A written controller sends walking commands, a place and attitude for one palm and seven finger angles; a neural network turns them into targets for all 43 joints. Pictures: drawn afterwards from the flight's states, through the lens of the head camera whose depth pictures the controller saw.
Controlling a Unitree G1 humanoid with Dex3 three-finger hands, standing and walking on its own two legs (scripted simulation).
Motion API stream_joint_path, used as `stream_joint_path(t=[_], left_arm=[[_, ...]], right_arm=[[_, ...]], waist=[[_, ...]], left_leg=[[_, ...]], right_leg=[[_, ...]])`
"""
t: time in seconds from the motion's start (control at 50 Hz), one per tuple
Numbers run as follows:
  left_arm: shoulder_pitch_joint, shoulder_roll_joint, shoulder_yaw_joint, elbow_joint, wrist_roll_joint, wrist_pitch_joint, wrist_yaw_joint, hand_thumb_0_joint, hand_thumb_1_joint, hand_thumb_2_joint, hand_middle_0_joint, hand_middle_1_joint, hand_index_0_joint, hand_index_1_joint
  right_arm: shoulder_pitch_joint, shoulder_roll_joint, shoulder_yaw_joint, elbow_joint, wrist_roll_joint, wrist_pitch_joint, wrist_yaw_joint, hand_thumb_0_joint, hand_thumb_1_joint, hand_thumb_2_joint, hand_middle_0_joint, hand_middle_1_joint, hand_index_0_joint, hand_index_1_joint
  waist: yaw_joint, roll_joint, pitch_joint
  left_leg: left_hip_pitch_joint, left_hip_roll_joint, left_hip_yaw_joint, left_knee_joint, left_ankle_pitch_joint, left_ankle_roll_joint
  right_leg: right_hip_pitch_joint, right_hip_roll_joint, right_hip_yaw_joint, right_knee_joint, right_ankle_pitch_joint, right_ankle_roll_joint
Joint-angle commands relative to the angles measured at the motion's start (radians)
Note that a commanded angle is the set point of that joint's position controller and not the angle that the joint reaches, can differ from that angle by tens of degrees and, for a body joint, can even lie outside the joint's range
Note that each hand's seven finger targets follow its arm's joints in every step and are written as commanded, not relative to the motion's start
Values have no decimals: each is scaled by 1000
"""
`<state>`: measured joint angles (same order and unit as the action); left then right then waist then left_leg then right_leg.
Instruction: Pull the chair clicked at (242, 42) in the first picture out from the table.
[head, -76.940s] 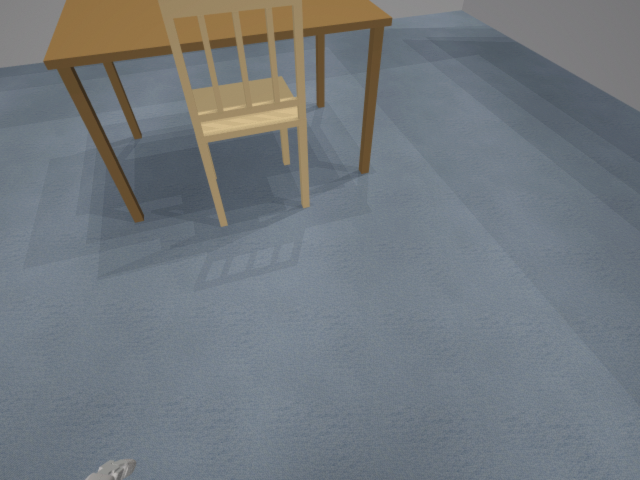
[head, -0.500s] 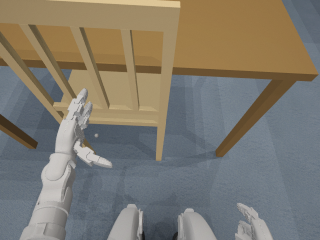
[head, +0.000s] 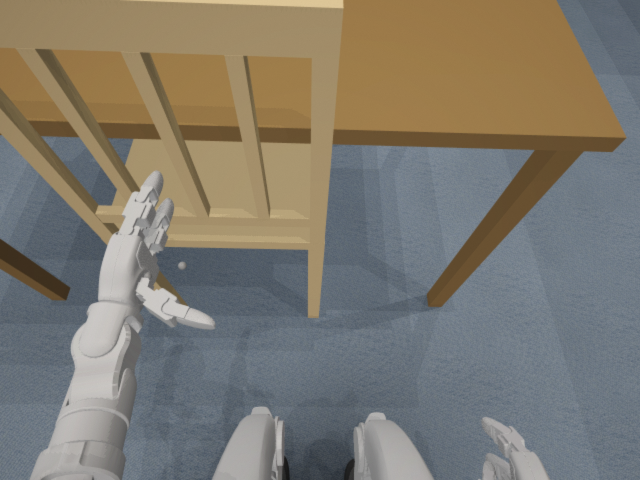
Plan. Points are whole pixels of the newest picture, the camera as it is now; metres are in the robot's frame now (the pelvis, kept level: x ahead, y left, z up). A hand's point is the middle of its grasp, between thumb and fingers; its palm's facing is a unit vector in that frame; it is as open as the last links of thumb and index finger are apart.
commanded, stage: aim the fingers beside a spindle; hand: left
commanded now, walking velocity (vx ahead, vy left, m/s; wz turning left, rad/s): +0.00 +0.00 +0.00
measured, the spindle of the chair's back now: (177, 150) +0.53 +0.20 +0.04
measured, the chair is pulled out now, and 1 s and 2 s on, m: -0.11 -0.11 -0.11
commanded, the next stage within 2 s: push the fingers through the gap in 0.16 s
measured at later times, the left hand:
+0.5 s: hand (190, 252) +0.39 +0.17 +0.02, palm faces -0.06 -1.00 -0.06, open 16.9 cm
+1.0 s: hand (186, 238) +0.41 +0.18 +0.02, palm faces -0.04 -1.00 -0.06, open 16.3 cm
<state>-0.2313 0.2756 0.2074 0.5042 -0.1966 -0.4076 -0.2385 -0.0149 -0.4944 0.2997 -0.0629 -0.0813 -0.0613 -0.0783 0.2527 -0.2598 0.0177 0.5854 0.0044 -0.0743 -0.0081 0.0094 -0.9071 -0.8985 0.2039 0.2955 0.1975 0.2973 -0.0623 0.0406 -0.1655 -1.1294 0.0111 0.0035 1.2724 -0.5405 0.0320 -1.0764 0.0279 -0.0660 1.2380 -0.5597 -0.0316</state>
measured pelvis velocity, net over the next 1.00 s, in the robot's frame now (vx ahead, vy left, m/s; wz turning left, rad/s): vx -0.02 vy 0.00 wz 0.01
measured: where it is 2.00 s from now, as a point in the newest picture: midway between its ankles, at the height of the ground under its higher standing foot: outside the picture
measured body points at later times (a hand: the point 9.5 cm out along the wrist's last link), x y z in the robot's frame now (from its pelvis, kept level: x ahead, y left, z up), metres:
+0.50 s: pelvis +0.00 +0.00 +0.00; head +0.12 +0.01 +0.43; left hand +0.38 +0.22 +0.02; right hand +0.14 -0.25 -0.12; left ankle +0.03 +0.10 -0.62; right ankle +0.01 -0.11 -0.62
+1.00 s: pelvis -0.02 +0.00 -0.01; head +0.11 +0.01 +0.42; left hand +0.40 +0.23 +0.02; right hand +0.09 -0.26 -0.13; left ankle +0.03 +0.10 -0.62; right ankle +0.01 -0.11 -0.62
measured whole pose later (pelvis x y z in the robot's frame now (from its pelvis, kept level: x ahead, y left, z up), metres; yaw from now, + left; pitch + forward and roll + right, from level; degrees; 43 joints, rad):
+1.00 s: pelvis -0.02 +0.00 -0.01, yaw +1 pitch +24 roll -3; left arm -0.54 0.32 0.25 0.82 -0.15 -0.49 -0.25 -0.01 -0.50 0.30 -0.06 -0.08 -0.21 -0.16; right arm 0.26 -0.27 0.03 0.65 -0.01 -0.07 -0.02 0.01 -0.91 -0.90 0.20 0.30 0.20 0.30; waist -0.07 0.04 -0.15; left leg -1.22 0.00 -0.03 1.33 -0.53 0.03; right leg -1.16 0.02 -0.10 1.29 -0.56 -0.04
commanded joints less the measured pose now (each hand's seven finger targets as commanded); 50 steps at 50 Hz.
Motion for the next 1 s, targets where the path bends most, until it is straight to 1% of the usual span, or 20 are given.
stream_joint_path(t=[0.0,0.04,0.08,0.16,0.2,0.22,0.24,0.26,0.3,0.42,0.54,0.62,0.66,0.68,0.74,0.76,0.84,0.92,0.94,0.98], left_arm=[[-222,118,18,-195,-19,-64,7,0,-500,300,-60,-80,-60,-80],[-228,109,3,-208,-15,-70,9,0,-500,300,-60,-80,-60,-80],[-212,129,23,-214,-9,-75,14,0,-500,300,-60,-80,-60,-80],[-248,102,-15,-257,1,-84,26,0,-500,300,-60,-80,-60,-80],[-217,120,11,-248,1,-81,34,0,-500,300,-60,-80,-60,-80],[-227,136,27,-254,1,-83,38,0,-500,300,-60,-80,-60,-80],[-203,160,50,-243,6,-81,43,0,-500,300,-60,-80,-60,-80],[-237,126,16,-240,7,-77,43,0,-500,300,-60,-80,-60,-80],[-264,133,30,-191,12,-66,45,0,-500,300,-60,-80,-60,-80],[-389,113,-5,-154,15,-58,32,0,-500,300,-60,-80,-60,-80],[-427,161,41,-103,16,-54,30,0,-500,300,-60,-80,-60,-80],[-426,187,80,-76,20,-53,43,0,-500,300,-60,-80,-60,-80],[-471,193,80,-75,21,-62,42,0,-500,300,-60,-80,-60,-80],[-465,199,89,-57,24,-64,42,0,-500,300,-60,-80,-60,-80],[-544,194,77,-10,25,-73,36,0,-500,300,-60,-80,-60,-80],[-583,200,79,8,25,-77,34,0,-500,300,-60,-80,-60,-80],[-696,213,72,57,31,-93,22,0,-500,300,-60,-80,-60,-80],[-804,233,73,138,37,-95,10,0,-500,300,-60,-80,-60,-80],[-847,230,57,129,38,-100,4,0,-500,300,-60,-80,-60,-80],[-819,240,72,139,37,-96,-5,0,-500,300,-60,-80,-60,-80]], right_arm=[[25,-144,-55,-103,4,-43,-7,0,-900,-900,200,300,200,300],[25,-146,-56,-104,3,-49,-8,0,-900,-900,200,300,200,300],[25,-146,-59,-103,1,-49,-9,0,-900,-900,200,300,200,300],[24,-143,-56,-105,-3,-50,-6,0,-900,-900,200,300,200,300],[22,-143,-58,-106,-4,-48,-7,0,-900,-900,200,300,200,300],[18,-144,-58,-103,-4,-47,-8,0,-900,-900,200,300,200,300],[23,-147,-57,-108,-5,-44,-9,0,-900,-900,200,300,200,300],[16,-140,-52,-107,-5,-41,-7,0,-900,-900,200,300,200,300],[16,-140,-51,-97,-4,-36,-7,0,-900,-900,200,300,200,300],[31,-145,-51,-87,-3,-35,-12,0,-900,-900,200,300,200,300],[54,-150,-51,-79,-5,-30,-12,0,-900,-900,200,300,200,300],[64,-146,-53,-74,-7,-20,-5,0,-900,-900,200,300,200,300],[68,-144,-52,-69,-8,-17,-4,0,-900,-900,200,300,200,300],[71,-145,-53,-65,-8,-16,-4,0,-900,-900,200,300,200,300],[79,-148,-50,-52,-6,-18,-7,0,-900,-900,200,300,200,300],[79,-150,-48,-44,-7,-19,-9,0,-900,-900,200,300,200,300],[92,-154,-47,-26,-9,-27,-15,0,-900,-900,200,300,200,300],[100,-163,-44,-5,-10,-32,-22,0,-900,-900,200,300,200,300],[102,-165,-44,-3,-9,-36,-24,0,-900,-900,200,300,200,300],[104,-167,-45,-6,-10,-37,-23,0,-900,-900,200,300,200,300]], waist=[[-19,-18,-359],[-19,10,-358],[-5,9,-375],[-9,52,-398],[-3,18,-408],[-3,17,-410],[10,27,-414],[-8,30,-405],[-13,17,-367],[-32,31,-409],[-23,45,-449],[-17,22,-466],[-29,15,-459],[-27,23,-446],[-53,-5,-398],[-58,8,-390],[-74,49,-393],[-94,28,-401],[-103,63,-410],[-78,90,-451]], left_leg=[[292,-6,-62,-149,288,-6],[307,-7,-64,-145,292,-6],[324,-6,-67,-149,308,-11],[383,-5,-80,-150,342,-17],[375,-6,-75,-146,345,-15],[366,-4,-75,-145,345,-16],[366,-7,-75,-145,359,-17],[365,-7,-71,-141,360,-15],[327,-7,-70,-138,321,-16],[347,-8,-73,-127,317,-15],[353,-8,-73,-122,372,-17],[322,-9,-59,-119,382,-15],[306,-9,-56,-115,372,-11],[297,-9,-53,-116,357,-12],[254,-9,-53,-109,295,-5],[242,-10,-54,-108,269,-6],[248,-10,-60,-99,232,-5],[222,-9,-65,-87,173,0],[246,-9,-70,-86,173,1],[271,-12,-72,-95,176,-4]], right_leg=[[176,1,48,-181,266,0],[154,1,47,-175,258,-4],[164,-1,45,-173,268,-6],[129,-1,36,-164,270,-9],[153,0,39,-167,284,-7],[157,-1,40,-163,290,-7],[160,2,39,-155,296,-10],[154,0,39,-158,306,-6],[142,2,39,-159,280,-6],[127,1,43,-164,270,-5],[144,4,43,-150,312,-8],[186,3,52,-151,349,-3],[190,3,60,-153,353,0],[185,4,61,-155,339,-1],[156,7,63,-164,285,-1],[145,6,67,-169,258,1],[96,7,68,-169,201,-3],[68,5,72,-174,136,0],[41,5,70,-169,129,-2],[59,4,70,-173,123,-6]])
